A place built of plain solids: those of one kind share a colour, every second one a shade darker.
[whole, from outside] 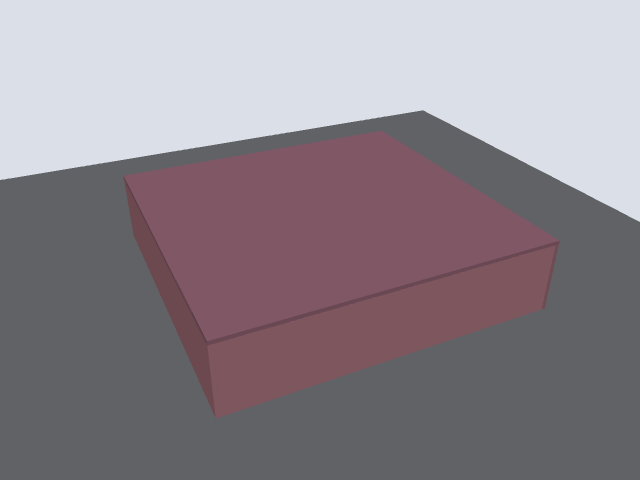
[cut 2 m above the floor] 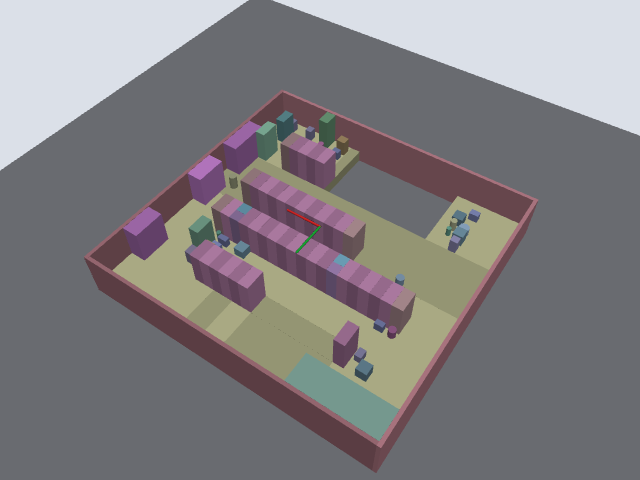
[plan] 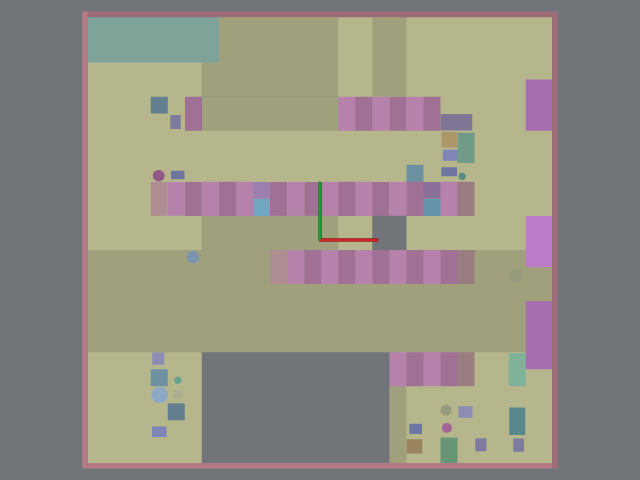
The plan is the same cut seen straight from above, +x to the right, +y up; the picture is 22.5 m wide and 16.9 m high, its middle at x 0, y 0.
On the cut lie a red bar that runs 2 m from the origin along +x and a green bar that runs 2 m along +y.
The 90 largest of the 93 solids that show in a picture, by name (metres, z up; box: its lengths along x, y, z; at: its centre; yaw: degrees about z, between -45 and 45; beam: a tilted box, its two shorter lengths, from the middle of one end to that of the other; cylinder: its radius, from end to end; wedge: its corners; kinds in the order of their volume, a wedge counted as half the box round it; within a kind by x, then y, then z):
{
 "floor_1": {"box": [4.01, 15.7, 0.76], "at": [-6.17, 0.0, 0.33]},
 "floor_2": {"box": [10.01, 7.8, 0.76], "at": [-3.17, -0.05, 0.33]},
 "floor_3": {"box": [4.8, 1.2, 0.76], "at": [-1.76, 4.45, 0.33]},
 "floor_4": {"box": [16.34, 3.6, 0.76], "at": [0.0, -2.15, 0.33]},
 "floor_5": {"box": [16.34, 3.0, 0.76], "at": [0.0, 2.35, 0.33]},
 "floor_6": {"box": [16.34, 2.8, 0.76], "at": [0.0, 6.45, 0.33]},
 "floor_7": {"box": [1.2, 11.8, 0.76], "at": [1.24, 1.95, 0.33]},
 "floor_8": {"box": [5.73, 7.5, 0.76], "at": [5.31, -4.1, 0.33]},
 "floor_9": {"box": [5.13, 15.7, 0.76], "at": [5.61, 0.0, 0.33]},
 "rack_1": {"box": [0.6, 1.2, 2.1], "at": [-5.06, 1.45, 1.76]},
 "rack_2": {"box": [0.6, 1.2, 2.1], "at": [-4.46, 1.45, 1.76]},
 "rack_3": {"box": [0.6, 1.2, 2.1], "at": [-4.46, 4.45, 1.76]},
 "rack_4": {"box": [0.6, 1.2, 2.1], "at": [-3.86, 1.45, 1.76]},
 "rack_5": {"box": [0.6, 1.2, 2.1], "at": [-3.26, 1.45, 1.76]},
 "rack_6": {"box": [0.6, 1.2, 2.1], "at": [-2.66, 1.45, 1.76]},
 "rack_7": {"box": [0.6, 1.2, 2.1], "at": [-1.46, 1.45, 1.76]},
 "rack_8": {"box": [0.6, 1.2, 2.1], "at": [-0.86, -0.95, 1.76]},
 "rack_9": {"box": [0.6, 1.2, 2.1], "at": [-0.86, 1.45, 1.76]},
 "rack_10": {"box": [0.6, 1.2, 2.1], "at": [-0.26, -0.95, 1.76]},
 "rack_11": {"box": [0.6, 1.2, 2.1], "at": [-0.26, 1.45, 1.76]},
 "rack_12": {"box": [0.6, 1.2, 2.1], "at": [0.34, -0.95, 1.76]},
 "rack_13": {"box": [0.6, 1.2, 2.1], "at": [0.34, 1.45, 1.76]},
 "rack_14": {"box": [0.6, 1.2, 2.1], "at": [0.94, -0.95, 1.76]},
 "rack_15": {"box": [0.6, 1.2, 2.1], "at": [0.94, 1.45, 1.76]},
 "rack_16": {"box": [0.6, 1.2, 2.1], "at": [0.94, 4.45, 1.76]},
 "rack_17": {"box": [0.6, 1.2, 2.1], "at": [1.54, -0.95, 1.76]},
 "rack_18": {"box": [0.6, 1.2, 2.1], "at": [1.54, 1.45, 1.76]},
 "rack_19": {"box": [0.6, 1.2, 2.1], "at": [1.54, 4.45, 1.76]},
 "rack_20": {"box": [0.6, 1.2, 2.1], "at": [2.14, -0.95, 1.76]},
 "rack_21": {"box": [0.6, 1.2, 2.1], "at": [2.14, 1.45, 1.76]},
 "rack_22": {"box": [0.6, 1.2, 2.1], "at": [2.14, 4.45, 1.76]},
 "rack_23": {"box": [0.6, 1.2, 2.1], "at": [2.74, -4.55, 1.76]},
 "rack_24": {"box": [0.6, 1.2, 2.1], "at": [2.74, -0.95, 1.76]},
 "rack_25": {"box": [0.6, 1.2, 2.1], "at": [2.74, 1.45, 1.76]},
 "rack_26": {"box": [0.6, 1.2, 2.1], "at": [2.74, 4.45, 1.76]},
 "rack_27": {"box": [0.6, 1.2, 2.1], "at": [3.34, -4.55, 1.76]},
 "rack_28": {"box": [0.6, 1.2, 2.1], "at": [3.34, -0.95, 1.76]},
 "rack_29": {"box": [0.6, 1.2, 2.1], "at": [3.34, 1.45, 1.76]},
 "rack_30": {"box": [0.6, 1.2, 2.1], "at": [3.34, 4.45, 1.76]},
 "rack_31": {"box": [0.6, 1.2, 2.1], "at": [3.94, -4.55, 1.76]},
 "rack_32": {"box": [0.6, 1.2, 2.1], "at": [3.94, -0.95, 1.76]},
 "rack_33": {"box": [0.6, 1.2, 2.1], "at": [3.94, 4.45, 1.76]},
 "rack_34": {"box": [0.6, 1.2, 2.1], "at": [4.54, -4.55, 1.76]},
 "rack_35": {"box": [0.6, 1.2, 2.1], "at": [4.54, -0.95, 1.76]},
 "rack_36": {"box": [0.6, 1.2, 2.1], "at": [4.54, 1.45, 1.76]},
 "roof_1": {"box": [16.74, 16.1, 0.2], "at": [0.0, 0.0, 3.74]},
 "wall_1": {"box": [0.2, 16.1, 3.69], "at": [-8.27, 0.0, 1.79]},
 "wall_2": {"box": [16.34, 0.2, 3.69], "at": [0.0, -7.95, 1.79]},
 "wall_3": {"box": [16.34, 0.2, 3.69], "at": [0.0, 7.95, 1.79]},
 "wall_4": {"box": [0.2, 16.1, 3.69], "at": [8.27, 0.0, 1.79]},
 "annex_1": {"box": [4.61, 1.6, 2.93], "at": [-5.87, 7.05, 2.17]},
 "cooler_1": {"box": [0.93, 2.4, 1.98], "at": [7.71, -3.35, 1.7]},
 "cooler_2": {"box": [0.93, 1.8, 1.98], "at": [7.71, -0.05, 1.7]},
 "cooler_3": {"box": [0.93, 1.8, 1.98], "at": [7.71, 4.75, 1.7]},
 "endcab_1": {"box": [0.6, 1.2, 2.1], "at": [-5.66, 1.45, 1.76]},
 "endcab_2": {"box": [0.6, 1.2, 2.1], "at": [-1.46, -0.95, 1.76]},
 "endcab_3": {"box": [0.6, 1.2, 2.1], "at": [5.14, -4.55, 1.76]},
 "endcab_4": {"box": [0.6, 1.2, 2.1], "at": [5.14, -0.95, 1.76]},
 "endcab_5": {"box": [0.6, 1.2, 2.1], "at": [5.14, 1.45, 1.76]},
 "sparerack_1": {"box": [0.6, 1.08, 2.0], "at": [5.14, 3.24, 1.71]},
 "sparerack_2": {"box": [0.6, 1.17, 2.0], "at": [6.94, -4.56, 1.71]},
 "column_1": {"box": [0.6, 0.6, 2.93], "at": [-2.06, 1.75, 2.17]},
 "column_2": {"box": [0.6, 0.6, 2.93], "at": [3.94, 1.75, 2.17]},
 "blank_1": {"box": [0.6, 0.6, 2.1], "at": [-2.06, 1.15, 1.76]},
 "blank_2": {"box": [0.6, 0.6, 2.1], "at": [3.94, 1.15, 1.76]},
 "power_1": {"box": [0.6, 0.9, 1.98], "at": [4.54, -7.4, 1.7]},
 "lift_1": {"box": [0.56, 0.98, 1.65], "at": [6.94, -6.38, 1.53]},
 "panelstack_1": {"box": [0.6, 0.6, 0.72], "at": [-5.66, -4.85, 1.07]},
 "panelstack_2": {"box": [0.6, 0.6, 0.64], "at": [-5.66, 4.75, 1.03]},
 "panelstack_3": {"box": [0.6, 0.6, 0.56], "at": [-5.06, -6.05, 0.99]},
 "panelstack_4": {"box": [0.6, 0.6, 0.52], "at": [3.34, 2.35, 0.97]},
 "carton_1": {"box": [0.43, 0.43, 0.8], "at": [-5.7, -4.18, 1.11]},
 "carton_2": {"box": [0.37, 0.5, 0.49], "at": [-5.09, 4.16, 0.95]},
 "carton_3": {"box": [0.51, 0.41, 0.51], "at": [5.12, -6.06, 0.97]},
 "carton_4": {"box": [0.4, 0.46, 0.71], "at": [5.66, -7.21, 1.06]},
 "carton_5": {"box": [0.38, 0.47, 0.71], "at": [6.99, -7.22, 1.07]},
 "cart_1": {"box": [0.55, 0.51, 0.98], "at": [3.33, -7.27, 1.2]},
 "cart_2": {"box": [0.55, 0.56, 1.0], "at": [4.55, 3.54, 1.21]},
 "bench_1": {"box": [1.11, 0.58, 0.85], "at": [4.8, 4.15, 1.14]},
 "case_1": {"box": [0.52, 0.37, 0.48], "at": [-5.66, -6.75, 0.95]},
 "case_2": {"box": [0.48, 0.3, 0.49], "at": [-5.01, 2.29, 0.96]},
 "case_3": {"box": [0.44, 0.36, 0.55], "at": [3.37, -6.65, 0.98]},
 "case_4": {"box": [0.55, 0.32, 0.52], "at": [4.55, 2.41, 0.97]},
 "case_5": {"box": [0.52, 0.39, 0.49], "at": [4.58, 2.98, 0.95]},
 "bin_1": {"cylinder": 0.18, "from": [-5.02, -5.45, 0.71], "to": [-5.02, -5.45, 1.36]},
 "bin_2": {"cylinder": 0.19, "from": [4.44, -5.99, 0.71], "to": [4.44, -5.99, 1.46]},
 "bin_3": {"cylinder": 0.22, "from": [6.88, -1.25, 0.71], "to": [6.88, -1.25, 1.52]},
 "reel_1": {"cylinder": 0.29, "from": [-5.65, -5.46, 0.71], "to": [-5.65, -5.46, 1.2]},
 "reel_2": {"cylinder": 0.22, "from": [-4.47, -0.6, 0.71], "to": [-4.47, -0.6, 1.21]},
 "vacuum_1": {"cylinder": 0.21, "from": [-5.68, 2.26, 0.71], "to": [-5.68, 2.26, 1.21]}
}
